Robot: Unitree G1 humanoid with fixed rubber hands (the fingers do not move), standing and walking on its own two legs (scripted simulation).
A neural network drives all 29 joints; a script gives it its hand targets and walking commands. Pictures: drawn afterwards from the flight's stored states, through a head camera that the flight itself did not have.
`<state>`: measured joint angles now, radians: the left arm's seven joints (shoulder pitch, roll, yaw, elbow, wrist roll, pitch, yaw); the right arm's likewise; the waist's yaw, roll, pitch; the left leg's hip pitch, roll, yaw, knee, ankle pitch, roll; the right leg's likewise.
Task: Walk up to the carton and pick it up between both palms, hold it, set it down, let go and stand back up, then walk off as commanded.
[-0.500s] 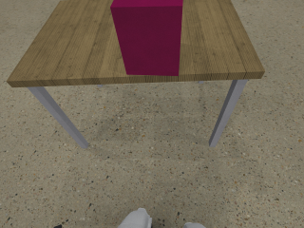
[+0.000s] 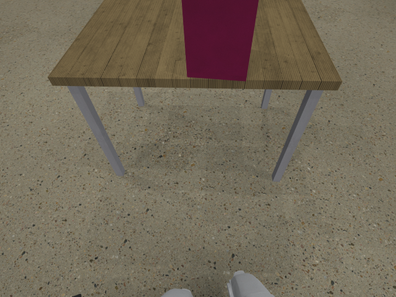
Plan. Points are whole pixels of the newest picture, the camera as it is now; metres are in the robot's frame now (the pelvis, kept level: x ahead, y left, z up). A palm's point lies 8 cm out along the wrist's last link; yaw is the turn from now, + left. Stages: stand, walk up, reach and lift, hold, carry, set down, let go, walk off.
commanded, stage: walk off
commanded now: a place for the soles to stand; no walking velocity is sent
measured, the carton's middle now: (220, 27) +0.88 -0.02 +0.09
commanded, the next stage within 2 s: stand in 0.16 s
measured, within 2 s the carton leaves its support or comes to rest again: neither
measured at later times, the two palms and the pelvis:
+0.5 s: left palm out of the picture +0.06 +0.28 -0.07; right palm out of the picture +0.04 -0.31 -0.08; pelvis -0.04 -0.01 +0.02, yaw -1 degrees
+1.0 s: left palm out of the picture +0.07 +0.28 -0.07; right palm out of the picture +0.06 -0.31 -0.08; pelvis -0.03 -0.01 +0.03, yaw -1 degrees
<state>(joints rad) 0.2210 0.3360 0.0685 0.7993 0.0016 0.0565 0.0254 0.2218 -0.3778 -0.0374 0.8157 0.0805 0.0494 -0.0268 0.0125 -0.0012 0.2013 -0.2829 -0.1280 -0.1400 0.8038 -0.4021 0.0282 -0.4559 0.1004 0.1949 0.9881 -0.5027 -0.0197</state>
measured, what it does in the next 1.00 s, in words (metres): steps on the spot: right foot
